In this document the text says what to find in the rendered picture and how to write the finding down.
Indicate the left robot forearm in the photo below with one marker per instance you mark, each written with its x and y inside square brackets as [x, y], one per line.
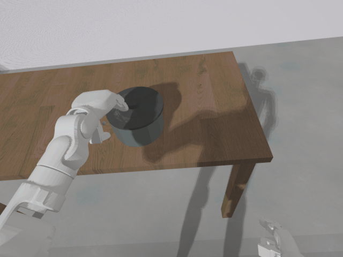
[47, 185]

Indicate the lid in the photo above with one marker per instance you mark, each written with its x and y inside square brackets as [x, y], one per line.
[133, 119]

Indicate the robot right hand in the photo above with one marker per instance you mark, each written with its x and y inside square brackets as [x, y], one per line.
[284, 242]

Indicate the left robot upper arm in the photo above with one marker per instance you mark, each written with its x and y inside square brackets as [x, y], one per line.
[26, 236]

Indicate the table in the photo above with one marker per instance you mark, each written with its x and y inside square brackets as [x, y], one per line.
[209, 118]

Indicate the pot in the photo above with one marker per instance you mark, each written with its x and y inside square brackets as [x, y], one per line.
[140, 137]

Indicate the robot left hand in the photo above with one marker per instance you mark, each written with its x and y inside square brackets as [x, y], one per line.
[100, 102]

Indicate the knob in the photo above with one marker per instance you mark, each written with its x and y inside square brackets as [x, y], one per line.
[133, 100]

